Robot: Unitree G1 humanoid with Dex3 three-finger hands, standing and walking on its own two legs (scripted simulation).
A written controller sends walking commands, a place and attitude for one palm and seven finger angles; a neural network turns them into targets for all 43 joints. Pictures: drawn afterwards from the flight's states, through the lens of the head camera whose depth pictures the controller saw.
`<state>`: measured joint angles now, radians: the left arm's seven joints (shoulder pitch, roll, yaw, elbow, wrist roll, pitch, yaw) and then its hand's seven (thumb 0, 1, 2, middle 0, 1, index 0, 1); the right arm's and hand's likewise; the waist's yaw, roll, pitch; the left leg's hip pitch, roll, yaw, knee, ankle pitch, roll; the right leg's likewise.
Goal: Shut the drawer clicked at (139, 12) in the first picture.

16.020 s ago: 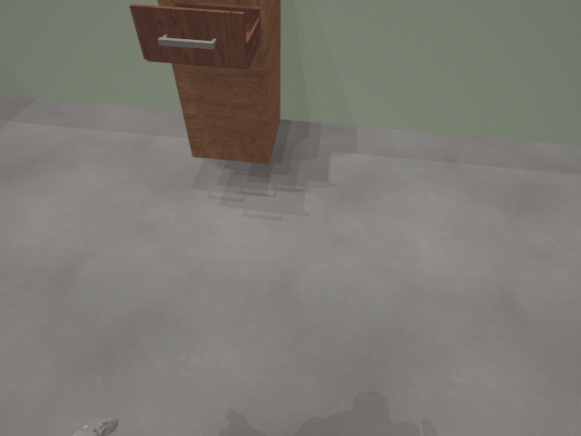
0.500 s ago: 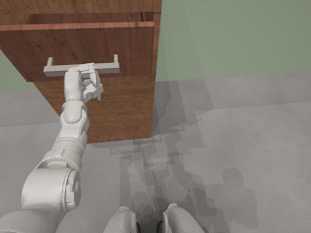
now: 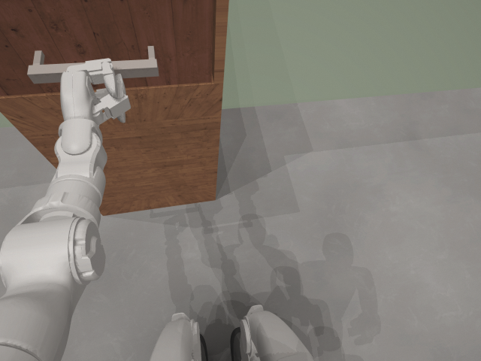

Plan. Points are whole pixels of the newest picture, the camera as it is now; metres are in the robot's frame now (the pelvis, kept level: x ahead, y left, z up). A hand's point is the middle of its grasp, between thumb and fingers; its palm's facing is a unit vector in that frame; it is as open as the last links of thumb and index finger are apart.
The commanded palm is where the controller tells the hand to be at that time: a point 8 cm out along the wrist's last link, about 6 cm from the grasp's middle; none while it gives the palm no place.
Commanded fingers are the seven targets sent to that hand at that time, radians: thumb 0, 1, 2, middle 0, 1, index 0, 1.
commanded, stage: push the drawer shut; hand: left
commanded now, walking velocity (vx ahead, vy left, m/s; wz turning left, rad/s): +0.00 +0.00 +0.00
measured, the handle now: (97, 62) +0.60 +0.17 +0.07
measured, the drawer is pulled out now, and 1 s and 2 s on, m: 0.00 0.00 0.00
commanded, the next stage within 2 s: pull the fist back off the drawer in 0.36 s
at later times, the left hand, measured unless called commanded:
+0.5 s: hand (113, 94) +0.54 +0.14 +0.06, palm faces +0.04 -1.00 -0.05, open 3.1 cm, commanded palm +0.57 +0.17 +0.07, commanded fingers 0.00 0.90 0.90 -1.40 -1.60 -1.40 -1.60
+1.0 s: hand (120, 97) +0.53 +0.13 +0.06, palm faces +0.06 -1.00 -0.03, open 3.0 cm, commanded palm +0.51 +0.17 +0.07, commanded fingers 0.00 0.90 0.90 -1.40 -1.60 -1.40 -1.60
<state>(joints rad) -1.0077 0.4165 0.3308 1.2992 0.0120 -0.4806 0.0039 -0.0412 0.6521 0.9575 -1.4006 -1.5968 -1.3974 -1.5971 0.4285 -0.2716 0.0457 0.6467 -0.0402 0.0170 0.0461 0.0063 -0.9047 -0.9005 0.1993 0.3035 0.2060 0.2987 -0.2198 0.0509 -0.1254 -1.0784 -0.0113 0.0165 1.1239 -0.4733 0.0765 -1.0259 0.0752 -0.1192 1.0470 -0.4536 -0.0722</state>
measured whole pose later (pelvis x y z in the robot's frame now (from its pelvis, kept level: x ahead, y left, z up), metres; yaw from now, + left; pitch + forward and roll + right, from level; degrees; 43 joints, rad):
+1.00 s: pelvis -0.01 +0.03 +0.00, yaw +0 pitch +25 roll -5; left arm -1.05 0.36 0.26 1.28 0.02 -0.46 0.09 -0.02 0.67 0.91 -1.40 -1.60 -1.40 -1.60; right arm 0.43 -0.27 0.04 0.67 -0.06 0.01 0.09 0.01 -0.90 -0.90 0.20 0.30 0.21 0.30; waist -0.23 0.06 -0.13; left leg -1.12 -0.03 0.02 1.15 -0.47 0.11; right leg -1.05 0.05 -0.12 1.06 -0.45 -0.04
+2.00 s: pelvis +0.04 +0.01 +0.08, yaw +1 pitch +2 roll -1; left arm 0.06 0.31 0.10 0.05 -0.10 -0.07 0.05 0.01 0.89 0.90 -1.40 -1.60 -1.40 -1.60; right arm 0.16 -0.24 0.06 0.52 0.06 0.05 -0.06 0.01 -0.90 -0.90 0.20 0.30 0.20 0.30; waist 0.02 0.06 -0.05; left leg -0.31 -0.06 0.03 0.61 -0.34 0.09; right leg -0.27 0.06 -0.05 0.56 -0.33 -0.04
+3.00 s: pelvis +0.03 +0.02 +0.09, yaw +0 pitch +0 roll -1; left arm 0.57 0.35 0.35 -0.48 -0.07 -0.18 0.08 0.01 0.89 0.90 -1.41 -1.60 -1.40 -1.60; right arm 0.17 -0.25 0.01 0.57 0.00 -0.01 -0.04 0.01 -0.90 -0.90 0.20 0.30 0.21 0.30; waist 0.01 0.07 0.01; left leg -0.20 -0.07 0.05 0.45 -0.25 0.10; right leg -0.18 0.05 -0.02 0.41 -0.23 -0.02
